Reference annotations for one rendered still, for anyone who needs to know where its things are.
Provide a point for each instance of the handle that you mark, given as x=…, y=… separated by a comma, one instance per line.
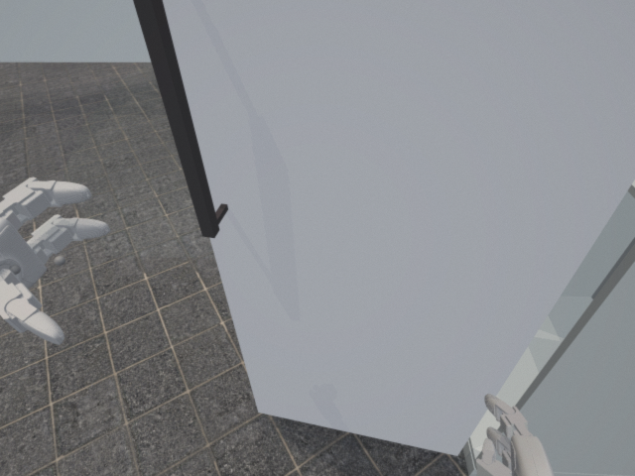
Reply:
x=157, y=35

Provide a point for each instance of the fridge door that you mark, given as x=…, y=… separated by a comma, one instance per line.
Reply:
x=411, y=185

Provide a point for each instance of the right robot hand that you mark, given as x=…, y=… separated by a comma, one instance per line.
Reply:
x=523, y=455

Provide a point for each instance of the left robot hand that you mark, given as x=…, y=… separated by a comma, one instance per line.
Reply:
x=18, y=306

